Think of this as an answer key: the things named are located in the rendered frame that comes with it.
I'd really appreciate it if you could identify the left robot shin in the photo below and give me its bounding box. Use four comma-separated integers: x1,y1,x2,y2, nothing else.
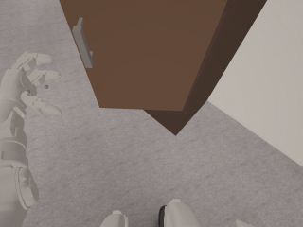
112,210,122,214

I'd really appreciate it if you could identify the robot left hand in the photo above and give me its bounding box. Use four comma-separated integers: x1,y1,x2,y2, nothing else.
0,51,62,115

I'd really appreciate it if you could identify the cupboard door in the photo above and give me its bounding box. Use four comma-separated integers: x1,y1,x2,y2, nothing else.
59,0,228,111

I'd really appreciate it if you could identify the left robot upper arm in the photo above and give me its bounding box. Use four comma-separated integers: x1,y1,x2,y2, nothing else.
0,167,39,227

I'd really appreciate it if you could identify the left robot thigh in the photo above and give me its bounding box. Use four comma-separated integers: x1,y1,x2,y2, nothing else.
100,214,129,227

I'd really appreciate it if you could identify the handle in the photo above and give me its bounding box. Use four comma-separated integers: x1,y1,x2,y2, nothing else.
72,17,94,68

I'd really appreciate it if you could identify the robot left forearm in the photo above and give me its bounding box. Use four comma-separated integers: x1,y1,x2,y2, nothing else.
0,99,29,172

